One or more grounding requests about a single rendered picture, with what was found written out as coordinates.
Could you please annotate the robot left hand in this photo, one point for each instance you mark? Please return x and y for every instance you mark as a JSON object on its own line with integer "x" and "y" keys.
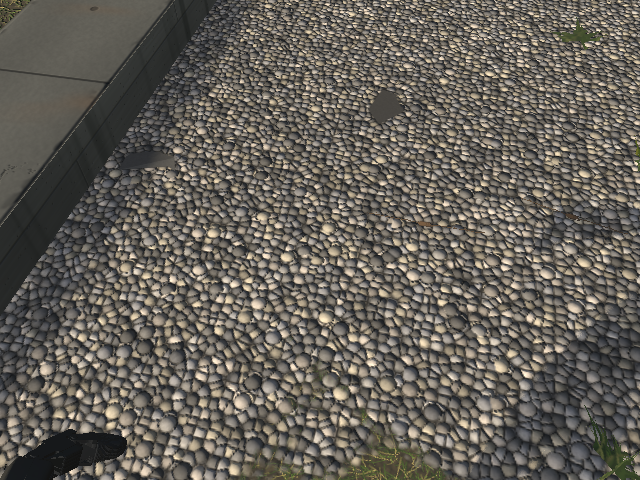
{"x": 64, "y": 452}

